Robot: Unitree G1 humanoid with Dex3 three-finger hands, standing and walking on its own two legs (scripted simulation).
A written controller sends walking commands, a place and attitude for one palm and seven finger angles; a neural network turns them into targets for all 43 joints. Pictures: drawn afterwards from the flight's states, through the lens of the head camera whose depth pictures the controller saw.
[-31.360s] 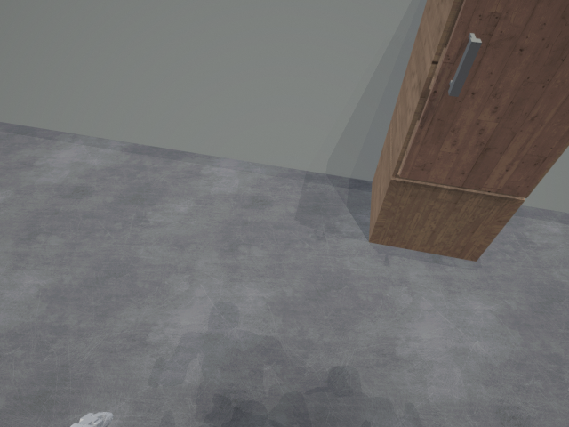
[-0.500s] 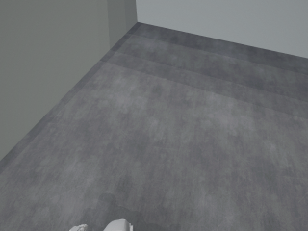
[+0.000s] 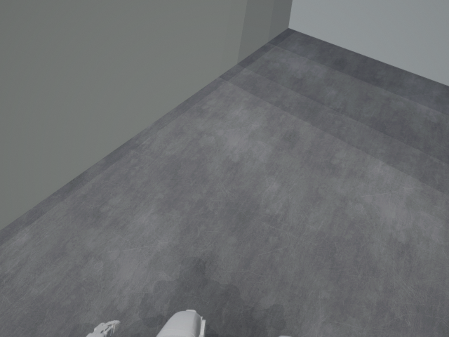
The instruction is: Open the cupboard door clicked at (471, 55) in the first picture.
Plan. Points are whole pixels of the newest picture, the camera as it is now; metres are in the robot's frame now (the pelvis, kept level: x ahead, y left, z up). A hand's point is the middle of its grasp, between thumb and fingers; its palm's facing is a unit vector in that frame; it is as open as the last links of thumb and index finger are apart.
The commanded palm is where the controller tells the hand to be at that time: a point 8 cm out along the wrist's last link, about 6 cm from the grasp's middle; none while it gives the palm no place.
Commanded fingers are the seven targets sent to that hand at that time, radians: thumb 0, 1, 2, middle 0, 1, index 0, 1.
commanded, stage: turn to face it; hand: left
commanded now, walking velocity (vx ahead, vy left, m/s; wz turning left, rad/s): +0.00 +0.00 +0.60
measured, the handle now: out of the picture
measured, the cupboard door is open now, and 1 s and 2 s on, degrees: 41 41 41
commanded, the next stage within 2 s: none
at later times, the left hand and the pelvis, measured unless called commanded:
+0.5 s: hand out of the picture +0.04 +0.21 -0.15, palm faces +0.33 -0.90 -0.27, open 7.4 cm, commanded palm none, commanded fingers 0.00 0.90 0.90 -0.20 -0.30 -0.20 -0.30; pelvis +0.01 -0.03 +0.01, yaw +18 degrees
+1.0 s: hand out of the picture -0.04 +0.18 -0.16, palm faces +0.60 -0.77 -0.24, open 7.4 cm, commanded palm none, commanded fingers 0.00 0.90 0.90 -0.20 -0.30 -0.20 -0.30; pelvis +0.02 -0.04 +0.01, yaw +36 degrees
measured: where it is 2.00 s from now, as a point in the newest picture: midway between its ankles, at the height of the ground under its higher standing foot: outside the picture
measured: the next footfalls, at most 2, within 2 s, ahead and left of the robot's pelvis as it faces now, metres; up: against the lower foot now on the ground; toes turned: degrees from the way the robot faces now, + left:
left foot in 0.22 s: +0.04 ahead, +0.12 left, +0.00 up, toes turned +14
right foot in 0.54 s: +0.12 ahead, -0.15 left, +0.00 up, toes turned +17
